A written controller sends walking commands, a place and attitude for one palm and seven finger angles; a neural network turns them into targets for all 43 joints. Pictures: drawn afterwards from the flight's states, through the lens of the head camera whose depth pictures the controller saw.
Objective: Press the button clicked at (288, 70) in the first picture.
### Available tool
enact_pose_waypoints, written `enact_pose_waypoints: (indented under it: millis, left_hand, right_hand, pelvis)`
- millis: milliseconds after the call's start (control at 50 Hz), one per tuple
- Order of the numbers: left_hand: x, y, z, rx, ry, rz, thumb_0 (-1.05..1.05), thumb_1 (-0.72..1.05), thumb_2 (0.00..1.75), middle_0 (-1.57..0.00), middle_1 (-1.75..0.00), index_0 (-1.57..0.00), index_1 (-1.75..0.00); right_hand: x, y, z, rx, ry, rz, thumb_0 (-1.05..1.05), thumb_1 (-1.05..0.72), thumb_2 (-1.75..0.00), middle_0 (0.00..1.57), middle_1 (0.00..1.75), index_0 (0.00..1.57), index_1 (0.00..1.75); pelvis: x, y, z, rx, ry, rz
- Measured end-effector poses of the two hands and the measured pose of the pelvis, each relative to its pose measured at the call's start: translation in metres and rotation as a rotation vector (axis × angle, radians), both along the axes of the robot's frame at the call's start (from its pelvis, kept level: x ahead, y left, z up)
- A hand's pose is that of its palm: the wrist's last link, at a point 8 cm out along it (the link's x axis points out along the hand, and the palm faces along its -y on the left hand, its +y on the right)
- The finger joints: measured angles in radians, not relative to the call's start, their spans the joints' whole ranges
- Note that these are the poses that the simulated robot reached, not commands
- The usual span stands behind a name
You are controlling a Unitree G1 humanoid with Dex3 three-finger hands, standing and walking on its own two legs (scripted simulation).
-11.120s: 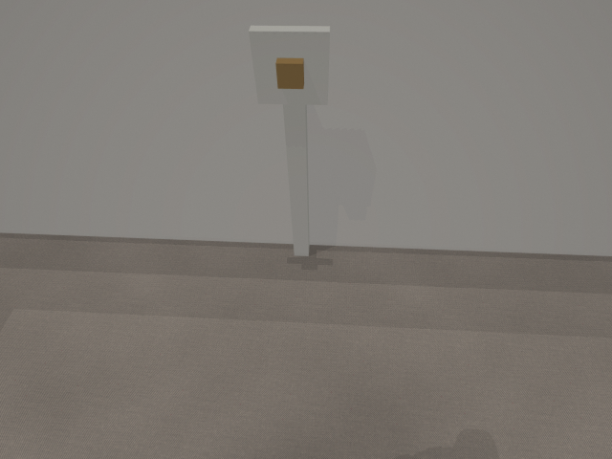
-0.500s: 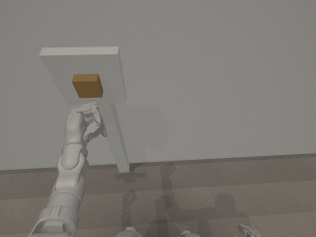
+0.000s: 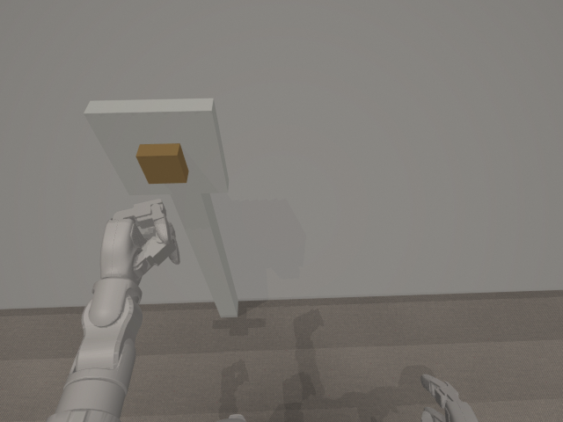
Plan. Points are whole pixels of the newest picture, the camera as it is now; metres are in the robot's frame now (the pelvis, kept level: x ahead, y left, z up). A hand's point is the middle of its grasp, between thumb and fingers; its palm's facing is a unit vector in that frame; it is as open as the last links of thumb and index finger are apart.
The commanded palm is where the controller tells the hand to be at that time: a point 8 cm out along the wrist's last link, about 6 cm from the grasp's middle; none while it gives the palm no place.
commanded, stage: draw the hand back to the body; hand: left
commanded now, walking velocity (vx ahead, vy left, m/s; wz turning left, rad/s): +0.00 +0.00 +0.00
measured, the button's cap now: (164, 162) +0.49 +0.20 +0.08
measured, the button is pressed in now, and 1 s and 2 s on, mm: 0 0 0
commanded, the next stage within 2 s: step back with the hand held close in 1.30 s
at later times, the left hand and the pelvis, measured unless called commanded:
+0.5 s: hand (100, 284) +0.25 +0.21 +0.13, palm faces +0.21 -0.95 -0.24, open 3.1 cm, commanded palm +0.21 +0.26 +0.15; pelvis +0.01 +0.00 +0.03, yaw +1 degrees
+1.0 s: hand out of the picture +0.20 +0.25 +0.20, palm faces +0.38 -0.84 -0.39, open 3.1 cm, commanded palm +0.14 +0.30 +0.22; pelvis +0.02 +0.01 +0.05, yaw +1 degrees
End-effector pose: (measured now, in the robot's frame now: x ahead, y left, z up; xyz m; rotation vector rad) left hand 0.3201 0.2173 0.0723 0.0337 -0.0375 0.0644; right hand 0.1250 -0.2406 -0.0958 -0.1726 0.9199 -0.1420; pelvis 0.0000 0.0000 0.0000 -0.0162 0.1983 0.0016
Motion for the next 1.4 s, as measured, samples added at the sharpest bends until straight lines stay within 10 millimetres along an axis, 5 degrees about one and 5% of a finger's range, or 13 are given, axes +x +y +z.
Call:
enact_pose_waypoints:
  millis: [140,280,620,1080,1400]
  left_hand:
    - [-0.031,0.019,0.02,0.001,0.016,0.028,0.01,0.9,0.9,-1.3,-1.5,-1.3,-1.5]
    - [-0.065,0.02,0.036,0.003,0.008,0.014,0.01,0.9,0.9,-1.3,-1.5,-1.3,-1.5]
    - [-0.117,0.043,0.087,0.249,0.051,0.216,0.01,0.89,0.9,-1.3,-1.5,-1.3,-1.5]
    - [-0.173,0.076,0.156,0.422,-0.097,0.346,0.01,0.89,0.9,-1.3,-1.5,-1.3,-1.5]
    - [-0.185,0.075,0.147,0.377,-0.1,0.349,0.01,0.89,0.9,-1.3,-1.5,-1.3,-1.5]
  right_hand:
    - [0.0,-0.005,0.014,0.002,-0.035,-0.01,0.02,-0.91,-0.9,0.2,0.3,0.2,0.3]
    - [0.025,-0.005,0.032,-0.018,-0.147,0.017,0.02,-0.91,-0.9,0.2,0.3,0.2,0.3]
    - [0.073,0.032,0.067,0.005,-0.26,0.104,0.02,-0.91,-0.9,0.2,0.3,0.2,0.3]
    - [0.074,0.039,0.07,0.006,-0.262,0.126,0.02,-0.91,-0.9,0.2,0.3,0.2,0.3]
    - [0.057,0.04,0.074,-0.015,-0.268,0.13,0.02,-0.91,-0.9,0.2,0.3,0.2,0.3]
  pelvis:
    - [0.005,-0.003,0.011,0.003,-0.048,0.004]
    - [0.004,-0.002,0.017,0.0,-0.087,0.016]
    - [0.014,0.005,0.041,0.007,-0.209,0.014]
    - [0.019,0.014,0.048,0.002,-0.26,0.011]
    - [0.003,0.014,0.049,-0.001,-0.284,0.012]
